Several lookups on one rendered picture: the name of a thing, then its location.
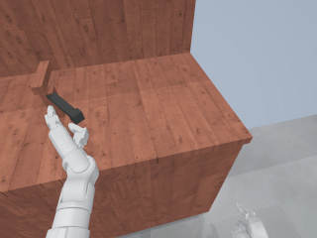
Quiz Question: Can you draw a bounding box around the right robot hand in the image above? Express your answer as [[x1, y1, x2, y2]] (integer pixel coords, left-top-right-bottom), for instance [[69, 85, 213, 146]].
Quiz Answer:
[[231, 202, 268, 238]]

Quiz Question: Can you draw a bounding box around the counter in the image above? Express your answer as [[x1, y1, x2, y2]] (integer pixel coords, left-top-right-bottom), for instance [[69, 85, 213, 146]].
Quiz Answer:
[[0, 0, 253, 238]]

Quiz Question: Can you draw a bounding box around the left robot forearm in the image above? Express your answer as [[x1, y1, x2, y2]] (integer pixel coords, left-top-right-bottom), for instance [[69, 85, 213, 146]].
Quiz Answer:
[[46, 149, 99, 238]]

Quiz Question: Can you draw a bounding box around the left robot hand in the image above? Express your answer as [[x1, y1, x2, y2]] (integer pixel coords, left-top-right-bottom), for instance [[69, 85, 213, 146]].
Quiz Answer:
[[45, 105, 89, 160]]

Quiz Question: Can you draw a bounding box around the tap lever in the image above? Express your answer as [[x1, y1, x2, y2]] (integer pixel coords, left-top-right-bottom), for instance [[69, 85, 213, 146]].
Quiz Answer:
[[46, 92, 85, 125]]

